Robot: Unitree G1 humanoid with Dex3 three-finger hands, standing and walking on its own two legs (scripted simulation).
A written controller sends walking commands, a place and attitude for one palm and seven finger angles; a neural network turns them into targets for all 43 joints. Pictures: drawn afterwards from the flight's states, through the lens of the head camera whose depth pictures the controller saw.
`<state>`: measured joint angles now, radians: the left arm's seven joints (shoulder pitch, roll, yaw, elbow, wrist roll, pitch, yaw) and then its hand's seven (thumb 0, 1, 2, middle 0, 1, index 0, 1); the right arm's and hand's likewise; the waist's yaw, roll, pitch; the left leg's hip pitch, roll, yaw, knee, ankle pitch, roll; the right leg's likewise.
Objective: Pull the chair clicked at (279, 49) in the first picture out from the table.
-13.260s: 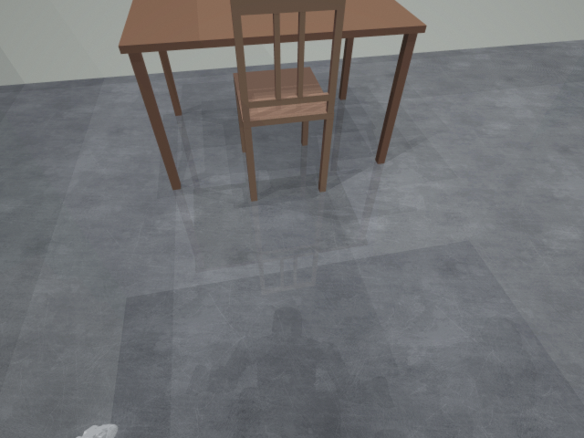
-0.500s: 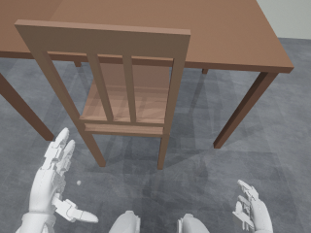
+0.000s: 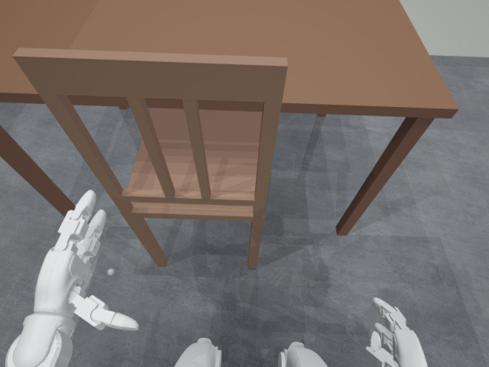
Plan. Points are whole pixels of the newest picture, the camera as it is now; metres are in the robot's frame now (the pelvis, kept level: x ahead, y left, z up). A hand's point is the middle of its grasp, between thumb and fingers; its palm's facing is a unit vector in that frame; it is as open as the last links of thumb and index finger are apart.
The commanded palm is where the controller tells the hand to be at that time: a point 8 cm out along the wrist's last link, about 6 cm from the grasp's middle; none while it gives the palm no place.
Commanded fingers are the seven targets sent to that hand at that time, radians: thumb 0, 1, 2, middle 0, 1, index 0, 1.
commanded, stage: raise the hand toward the chair's back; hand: left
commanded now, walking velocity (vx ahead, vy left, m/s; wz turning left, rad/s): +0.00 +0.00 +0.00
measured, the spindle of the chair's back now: (156, 154) +0.50 +0.21 +0.00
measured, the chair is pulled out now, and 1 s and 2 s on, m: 0.00 0.00 0.00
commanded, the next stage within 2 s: aim the fingers beside a spindle in 0.40 s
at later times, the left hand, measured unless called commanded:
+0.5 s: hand (113, 277) +0.24 +0.20 +0.04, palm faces +0.04 -1.00 -0.08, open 16.9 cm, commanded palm +0.22 +0.25 +0.04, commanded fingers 0.00 -0.50 0.30 -0.06 -0.08 -0.06 -0.08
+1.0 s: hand (128, 256) +0.28 +0.20 +0.02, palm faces +0.03 -1.00 -0.06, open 16.9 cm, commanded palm +0.26 +0.25 +0.02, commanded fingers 0.00 -0.50 0.30 -0.06 -0.08 -0.06 -0.08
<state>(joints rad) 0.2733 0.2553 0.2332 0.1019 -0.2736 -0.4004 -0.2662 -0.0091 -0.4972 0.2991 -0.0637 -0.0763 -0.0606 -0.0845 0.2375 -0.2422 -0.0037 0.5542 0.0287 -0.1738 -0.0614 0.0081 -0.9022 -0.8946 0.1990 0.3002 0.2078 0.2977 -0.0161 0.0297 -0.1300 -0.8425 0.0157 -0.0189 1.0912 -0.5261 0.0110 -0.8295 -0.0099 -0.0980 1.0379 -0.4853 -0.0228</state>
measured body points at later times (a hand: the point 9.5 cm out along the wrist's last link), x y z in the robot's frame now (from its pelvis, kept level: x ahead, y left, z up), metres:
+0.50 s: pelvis -0.01 +0.00 +0.00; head +0.07 +0.00 +0.44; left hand +0.23 +0.25 +0.05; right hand +0.17 -0.24 -0.09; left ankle +0.00 +0.11 -0.66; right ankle +0.01 -0.11 -0.66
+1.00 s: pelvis -0.01 +0.00 -0.01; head +0.08 +0.00 +0.43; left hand +0.27 +0.25 +0.03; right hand +0.15 -0.25 -0.10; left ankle +0.00 +0.11 -0.66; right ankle +0.01 -0.11 -0.66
